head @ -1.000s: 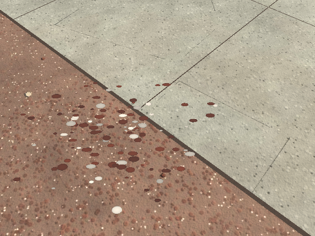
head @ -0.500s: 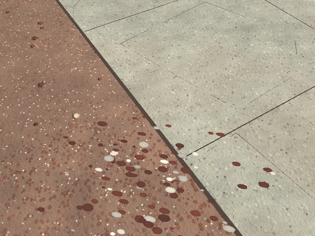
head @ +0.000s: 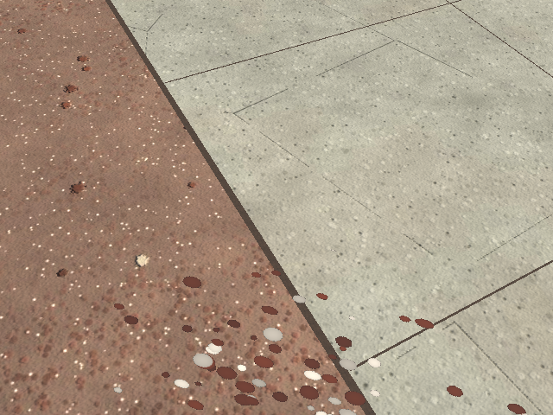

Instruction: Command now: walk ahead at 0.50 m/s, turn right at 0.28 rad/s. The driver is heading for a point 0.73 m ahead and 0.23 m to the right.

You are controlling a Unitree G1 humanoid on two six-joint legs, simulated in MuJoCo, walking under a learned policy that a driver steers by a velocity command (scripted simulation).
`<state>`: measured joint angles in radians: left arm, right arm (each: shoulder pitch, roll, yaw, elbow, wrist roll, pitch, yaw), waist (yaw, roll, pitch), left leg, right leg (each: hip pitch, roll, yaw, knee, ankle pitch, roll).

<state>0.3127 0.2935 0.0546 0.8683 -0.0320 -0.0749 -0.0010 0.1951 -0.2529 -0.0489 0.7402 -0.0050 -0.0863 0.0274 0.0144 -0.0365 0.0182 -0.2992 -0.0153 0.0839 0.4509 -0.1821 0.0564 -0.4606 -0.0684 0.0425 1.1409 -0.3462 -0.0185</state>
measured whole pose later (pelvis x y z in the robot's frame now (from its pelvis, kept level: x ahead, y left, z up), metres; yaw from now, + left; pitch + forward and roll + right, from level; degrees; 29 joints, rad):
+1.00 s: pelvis +0.55 -0.11 -0.01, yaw -32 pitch +2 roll +1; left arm 0.33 0.29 0.06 0.72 -0.02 -0.04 0.01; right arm 0.17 -0.26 -0.06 0.74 -0.01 -0.11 0.03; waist 0.01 -0.04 0.01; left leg -0.36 -0.04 0.00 0.51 -0.18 0.03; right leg -0.38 0.06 0.12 1.16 -0.44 -0.02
